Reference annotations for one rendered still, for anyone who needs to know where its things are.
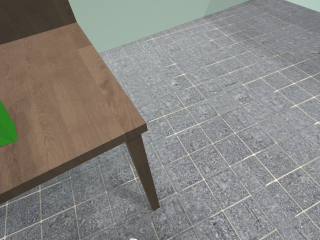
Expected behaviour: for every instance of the sponge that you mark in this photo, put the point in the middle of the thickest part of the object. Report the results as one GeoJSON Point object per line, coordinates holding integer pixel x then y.
{"type": "Point", "coordinates": [8, 132]}

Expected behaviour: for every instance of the table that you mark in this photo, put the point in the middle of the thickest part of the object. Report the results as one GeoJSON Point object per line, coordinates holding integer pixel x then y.
{"type": "Point", "coordinates": [64, 101]}

